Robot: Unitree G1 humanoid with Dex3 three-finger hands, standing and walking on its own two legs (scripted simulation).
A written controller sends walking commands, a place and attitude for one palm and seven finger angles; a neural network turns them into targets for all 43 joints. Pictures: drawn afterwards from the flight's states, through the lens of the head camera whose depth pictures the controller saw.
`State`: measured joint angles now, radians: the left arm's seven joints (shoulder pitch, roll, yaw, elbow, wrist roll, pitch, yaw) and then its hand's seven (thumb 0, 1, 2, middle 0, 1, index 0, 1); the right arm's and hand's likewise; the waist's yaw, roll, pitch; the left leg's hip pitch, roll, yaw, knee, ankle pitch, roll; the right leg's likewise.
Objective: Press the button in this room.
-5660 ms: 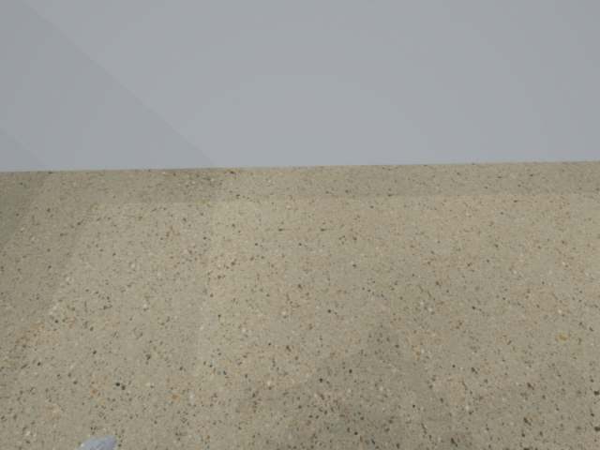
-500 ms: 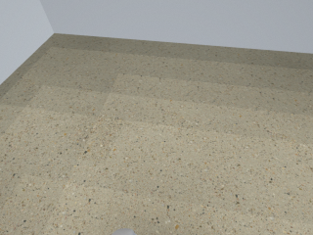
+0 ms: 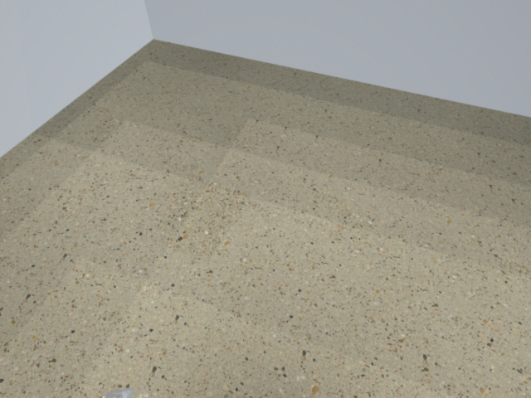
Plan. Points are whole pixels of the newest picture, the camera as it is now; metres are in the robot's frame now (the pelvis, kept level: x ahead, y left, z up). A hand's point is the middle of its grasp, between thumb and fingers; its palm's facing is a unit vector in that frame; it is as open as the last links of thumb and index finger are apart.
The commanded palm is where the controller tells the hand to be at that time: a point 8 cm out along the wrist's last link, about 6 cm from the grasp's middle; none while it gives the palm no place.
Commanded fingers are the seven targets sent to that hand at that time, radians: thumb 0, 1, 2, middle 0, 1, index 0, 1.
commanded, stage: turn or walk to find it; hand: left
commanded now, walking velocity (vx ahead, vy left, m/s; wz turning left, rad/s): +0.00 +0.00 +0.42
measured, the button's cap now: out of the picture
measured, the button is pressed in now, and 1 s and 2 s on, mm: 0 0 0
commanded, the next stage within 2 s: none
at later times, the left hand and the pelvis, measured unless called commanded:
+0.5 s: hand out of the picture -0.04 +0.19 -0.18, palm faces +0.28 -0.93 -0.23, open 7.4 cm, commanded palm none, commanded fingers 0.00 0.90 0.90 -0.20 -0.30 -0.20 -0.30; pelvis -0.03 -0.01 -0.01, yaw +14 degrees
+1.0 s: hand out of the picture -0.03 +0.23 -0.15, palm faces +0.42 -0.87 -0.25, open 7.4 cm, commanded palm none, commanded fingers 0.00 0.90 0.90 -0.20 -0.30 -0.20 -0.30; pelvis -0.06 +0.00 +0.00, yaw +25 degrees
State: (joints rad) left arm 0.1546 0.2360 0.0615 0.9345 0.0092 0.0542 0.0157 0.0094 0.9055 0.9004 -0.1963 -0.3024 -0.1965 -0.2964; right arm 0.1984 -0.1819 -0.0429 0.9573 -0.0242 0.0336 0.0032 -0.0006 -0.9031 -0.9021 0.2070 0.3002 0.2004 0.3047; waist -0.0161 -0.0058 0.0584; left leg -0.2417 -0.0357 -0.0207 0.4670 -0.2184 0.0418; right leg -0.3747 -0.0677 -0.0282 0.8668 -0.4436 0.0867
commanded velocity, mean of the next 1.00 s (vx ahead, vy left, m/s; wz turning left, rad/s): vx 0.00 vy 0.00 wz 0.42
